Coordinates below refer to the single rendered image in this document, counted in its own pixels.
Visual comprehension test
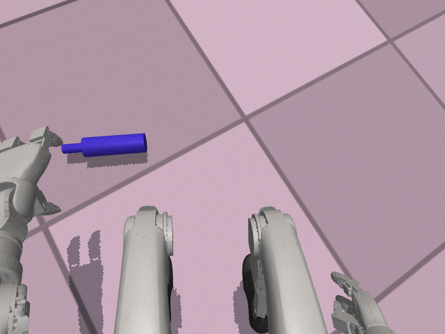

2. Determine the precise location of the bottle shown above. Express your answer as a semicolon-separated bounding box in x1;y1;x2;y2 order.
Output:
61;133;147;157

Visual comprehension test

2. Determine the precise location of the left robot hand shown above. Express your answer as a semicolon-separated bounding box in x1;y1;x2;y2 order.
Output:
0;126;63;217

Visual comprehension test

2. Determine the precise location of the right robot foot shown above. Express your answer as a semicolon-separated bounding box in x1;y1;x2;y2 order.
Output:
242;254;268;334

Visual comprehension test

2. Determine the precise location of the left robot arm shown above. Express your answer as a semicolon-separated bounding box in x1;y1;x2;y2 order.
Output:
0;177;37;334

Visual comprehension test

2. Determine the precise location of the right robot hand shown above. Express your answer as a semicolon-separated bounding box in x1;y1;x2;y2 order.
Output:
331;272;388;334

